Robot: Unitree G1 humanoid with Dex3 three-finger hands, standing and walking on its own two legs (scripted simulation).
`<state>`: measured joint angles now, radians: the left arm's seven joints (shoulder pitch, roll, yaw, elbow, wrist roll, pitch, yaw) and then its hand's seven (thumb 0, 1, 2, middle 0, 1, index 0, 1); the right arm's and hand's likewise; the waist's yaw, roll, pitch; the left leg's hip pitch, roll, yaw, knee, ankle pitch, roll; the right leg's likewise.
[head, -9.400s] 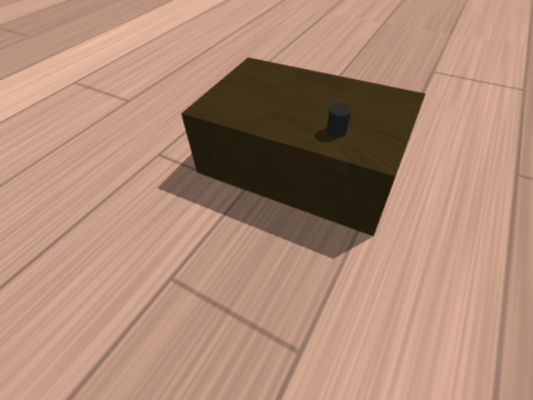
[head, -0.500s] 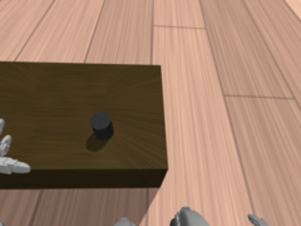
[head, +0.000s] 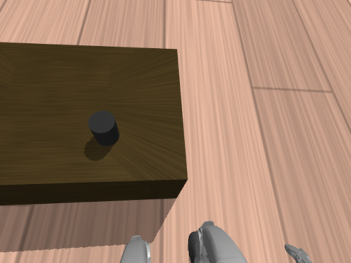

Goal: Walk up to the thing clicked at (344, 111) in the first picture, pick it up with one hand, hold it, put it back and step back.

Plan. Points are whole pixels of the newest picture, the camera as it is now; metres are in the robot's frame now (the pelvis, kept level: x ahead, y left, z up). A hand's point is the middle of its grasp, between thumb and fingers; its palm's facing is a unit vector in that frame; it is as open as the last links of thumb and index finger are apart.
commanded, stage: go down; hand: left
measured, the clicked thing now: (104, 129) +0.56 +0.21 -0.25
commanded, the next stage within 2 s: none
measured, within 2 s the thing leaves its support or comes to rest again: neither
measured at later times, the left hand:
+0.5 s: hand out of the picture +0.41 +0.40 +0.04, palm faces +0.22 -0.97 -0.06, open 17.4 cm
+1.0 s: hand out of the picture +0.43 +0.41 +0.03, palm faces +0.22 -0.97 -0.05, open 17.1 cm
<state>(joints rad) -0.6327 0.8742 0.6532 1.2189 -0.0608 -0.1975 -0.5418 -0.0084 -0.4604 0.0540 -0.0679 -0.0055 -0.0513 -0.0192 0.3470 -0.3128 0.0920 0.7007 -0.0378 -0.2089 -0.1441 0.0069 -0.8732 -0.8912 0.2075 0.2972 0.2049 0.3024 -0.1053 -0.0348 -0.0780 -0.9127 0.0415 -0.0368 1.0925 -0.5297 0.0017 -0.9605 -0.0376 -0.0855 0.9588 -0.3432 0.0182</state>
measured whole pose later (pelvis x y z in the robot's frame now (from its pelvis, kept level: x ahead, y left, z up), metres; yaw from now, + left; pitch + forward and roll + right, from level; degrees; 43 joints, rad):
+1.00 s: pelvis +0.00 +0.01 -0.02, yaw -1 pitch +24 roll -5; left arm -0.77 0.98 0.70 1.27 -0.08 -0.24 -0.58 -0.01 -0.43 0.09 -0.06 -0.02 -0.03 -0.04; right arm 0.34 -0.31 0.13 0.68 -0.05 -0.18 -0.13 0.01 -0.88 -0.89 0.21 0.30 0.21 0.30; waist -0.14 -0.03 -0.08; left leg -1.06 0.04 -0.05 1.21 -0.57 0.01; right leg -1.09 -0.04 -0.10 1.04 -0.37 0.03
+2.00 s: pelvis +0.00 +0.01 -0.04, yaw -1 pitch +27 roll -6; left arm -0.90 1.06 0.72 1.30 -0.09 -0.27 -0.61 -0.01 -0.44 0.11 -0.05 -0.04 -0.02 -0.06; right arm 0.33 -0.31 0.16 0.66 -0.05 -0.15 -0.12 0.00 -0.88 -0.90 0.21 0.30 0.20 0.30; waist -0.18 -0.03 -0.07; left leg -1.16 0.04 -0.07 1.28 -0.59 0.02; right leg -1.19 -0.04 -0.10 1.10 -0.38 0.03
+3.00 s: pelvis -0.01 +0.01 -0.04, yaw -1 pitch +28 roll -7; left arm -0.94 1.08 0.74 1.30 -0.11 -0.29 -0.61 -0.01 -0.46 0.11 -0.04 -0.04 -0.02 -0.06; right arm 0.33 -0.30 0.17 0.65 -0.04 -0.13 -0.11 0.00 -0.89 -0.90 0.21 0.30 0.20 0.30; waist -0.19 -0.02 -0.07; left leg -1.22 0.04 -0.08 1.32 -0.60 0.01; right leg -1.24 -0.03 -0.11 1.13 -0.38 0.03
